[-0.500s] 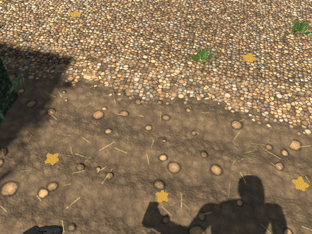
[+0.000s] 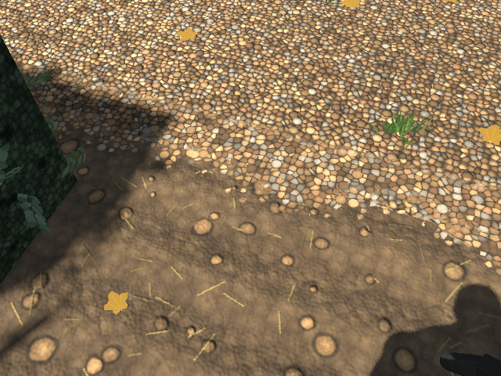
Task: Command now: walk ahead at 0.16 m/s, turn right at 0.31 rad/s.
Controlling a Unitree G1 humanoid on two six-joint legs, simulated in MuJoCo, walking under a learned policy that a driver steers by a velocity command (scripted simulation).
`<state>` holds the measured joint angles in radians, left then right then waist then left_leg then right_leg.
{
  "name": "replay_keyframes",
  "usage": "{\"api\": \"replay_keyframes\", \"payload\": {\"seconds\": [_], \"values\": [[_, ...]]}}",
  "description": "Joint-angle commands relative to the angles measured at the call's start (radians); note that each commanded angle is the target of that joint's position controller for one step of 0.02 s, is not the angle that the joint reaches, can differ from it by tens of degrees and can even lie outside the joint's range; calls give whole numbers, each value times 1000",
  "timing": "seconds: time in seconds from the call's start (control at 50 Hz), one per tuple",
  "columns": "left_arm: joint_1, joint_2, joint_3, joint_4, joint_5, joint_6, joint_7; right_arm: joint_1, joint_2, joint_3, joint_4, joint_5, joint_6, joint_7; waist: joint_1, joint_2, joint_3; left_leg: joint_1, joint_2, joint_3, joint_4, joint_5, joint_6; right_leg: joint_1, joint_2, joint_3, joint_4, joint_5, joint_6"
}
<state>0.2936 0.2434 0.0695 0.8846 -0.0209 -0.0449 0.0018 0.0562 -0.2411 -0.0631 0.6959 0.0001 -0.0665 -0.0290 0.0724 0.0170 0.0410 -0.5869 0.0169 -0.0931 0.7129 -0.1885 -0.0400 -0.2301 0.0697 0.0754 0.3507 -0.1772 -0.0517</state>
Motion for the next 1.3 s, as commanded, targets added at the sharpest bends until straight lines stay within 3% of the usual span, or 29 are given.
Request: {"api": "replay_keyframes", "payload": {"seconds": [0.02,0.1,0.12,0.14,0.16,0.18,0.22,0.28,0.34,0.44,0.5,0.52,0.54,0.56,0.58,0.6,0.62,0.64,0.68,0.78,0.88,0.94,0.98,1.0,1.02,1.04,1.06,1.12,1.3], "values": [[-46,182,46,-84,-16,10,19,5,-64,-17,-54,7,9,-1,-47,-132,-157,160,-59,32,-95,89,-7,40,-207,171,6,574,-139],[-90,163,46,-124,-16,27,34,42,-108,-35,-50,-1,-9,9,-104,-129,-149,330,-38,4,-332,206,36,11,-160,260,113,294,-84],[-80,120,34,-142,-4,25,34,85,-155,-47,-47,-15,-14,0,-106,-69,-197,485,81,-59,-331,384,82,-76,-113,230,229,162,-40],[-21,61,18,-153,21,17,30,129,-206,-54,-56,-33,-4,-16,-87,132,-259,692,300,-221,-253,842,184,-275,-5,120,464,-293,18],[84,92,16,-163,7,15,27,169,-191,-53,-42,-33,11,-8,-71,287,-358,747,481,-421,-265,861,345,-389,15,47,660,-581,59],[79,169,37,-143,0,25,26,140,-148,-45,-53,-20,19,-6,-75,177,-326,696,435,-407,-300,692,353,-422,-40,50,795,-524,90],[17,183,51,-140,-2,66,36,54,-106,-28,-61,-15,30,-5,-62,87,-215,560,310,-224,-330,477,281,-450,-80,26,873,-394,127],[3,129,43,-167,-1,99,38,-6,-128,-32,-51,-26,43,-4,-37,126,-142,370,238,-74,-399,361,265,-355,-85,-33,832,-272,144],[-48,100,30,-206,3,100,30,-10,-141,-38,-40,-21,48,-13,-52,143,-151,362,242,-3,-413,324,273,-299,-104,-61,677,-213,139],[-95,132,32,-251,5,102,-1,13,-193,-54,-18,-3,56,-13,-70,165,-171,380,295,32,-396,256,260,-163,-109,-109,447,-168,92],[-31,138,44,-232,10,106,-15,13,-197,-56,-2,23,62,-12,-30,141,-161,342,273,81,-295,136,181,-8,-65,-154,200,-43,24],[0,165,54,-225,17,105,-9,61,-165,-50,22,21,66,-10,-29,67,-138,260,229,140,-185,23,107,79,-73,-98,98,44,-14],[15,283,81,-243,22,102,10,90,-101,-34,6,-17,68,-1,-69,-244,-117,8,98,262,128,-287,-9,210,-328,255,20,336,-113],[-7,339,82,-279,49,88,6,9,-116,-36,-44,-28,62,-10,-31,-325,-116,-149,-15,140,339,-490,-40,147,-474,449,-20,436,-292],[-8,302,74,-280,65,68,0,-50,-157,-47,-54,-11,60,-16,2,-225,-136,-148,0,51,435,-441,-22,106,-431,423,-52,291,-296],[-65,266,62,-280,52,54,3,-29,-169,-55,-39,2,65,-21,-38,-182,-111,-151,20,32,452,-340,-5,91,-372,333,-45,219,-232],[-123,220,49,-287,31,52,9,8,-167,-58,-6,-3,72,-30,-64,-143,-115,-140,33,26,440,-265,-5,89,-324,274,-33,170,-174],[-151,190,36,-291,18,52,15,34,-171,-61,8,-9,78,-34,-76,-160,-119,-110,34,32,445,-214,-12,70,-302,232,-28,208,-154],[-142,159,20,-287,25,51,24,63,-156,-59,17,-5,76,-27,-87,-152,-148,-45,20,41,466,-148,-22,64,-272,187,-22,282,-152],[-121,154,13,-269,30,50,32,39,-115,-34,14,2,73,-15,-62,-148,-138,28,38,32,200,-107,-40,116,-263,180,-24,236,-159],[-124,166,12,-246,34,56,16,39,-128,-29,23,10,68,-4,-38,-152,-90,184,28,55,-3,-190,-35,49,-270,228,-23,161,-189],[-150,140,-1,-229,23,59,12,82,-110,-22,46,8,56,4,-75,-127,-89,307,14,71,-232,-69,-12,40,-244,233,19,198,-163],[-116,112,-13,-212,29,48,10,123,-142,-20,59,-16,47,9,-82,-64,-129,489,81,7,-333,213,25,-20,-195,201,48,155,-85],[-71,114,-10,-209,43,36,2,120,-209,-34,59,-18,49,7,-31,42,-147,544,136,-20,-264,350,60,-67,-124,136,84,66,-49],[-83,102,-11,-206,41,30,-2,93,-193,-36,70,-6,51,12,-28,119,-147,469,124,-20,-260,207,93,-38,-66,58,83,-2,-15],[-131,117,-9,-202,41,33,-1,71,-140,-23,60,-7,49,17,-55,95,-123,414,106,-20,-285,101,93,-11,-60,45,100,-22,3],[-161,118,-6,-208,37,40,2,61,-127,-17,61,-12,45,17,-61,87,-107,384,98,-14,-294,60,80,-6,-62,42,112,-8,2],[-150,105,-6,-202,38,61,8,71,-125,-9,71,-14,29,16,-63,60,-76,358,77,7,-284,36,60,-3,-76,63,108,35,-13],[-121,96,-2,-153,33,54,17,90,-122,5,109,-8,32,5,-74,-21,-56,366,53,23,-265,27,58,0,-83,70,100,60,-1]]}}
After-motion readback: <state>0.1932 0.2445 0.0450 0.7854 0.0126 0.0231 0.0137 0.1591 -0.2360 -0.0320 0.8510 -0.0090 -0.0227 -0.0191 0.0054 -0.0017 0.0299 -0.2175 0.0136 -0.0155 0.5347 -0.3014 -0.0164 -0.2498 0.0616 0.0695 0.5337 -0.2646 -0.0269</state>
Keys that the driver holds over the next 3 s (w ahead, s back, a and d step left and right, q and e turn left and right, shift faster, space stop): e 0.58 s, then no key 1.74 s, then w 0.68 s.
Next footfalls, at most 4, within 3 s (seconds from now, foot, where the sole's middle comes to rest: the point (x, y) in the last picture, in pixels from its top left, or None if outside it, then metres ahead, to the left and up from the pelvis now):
0.12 left None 0.18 0.13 -0.78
0.52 right None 0.08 -0.13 -0.78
0.98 left None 0.16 0.09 -0.78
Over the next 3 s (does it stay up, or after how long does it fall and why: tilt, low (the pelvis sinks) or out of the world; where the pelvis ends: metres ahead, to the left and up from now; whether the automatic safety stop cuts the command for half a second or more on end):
stays up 0.28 -0.10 -0.02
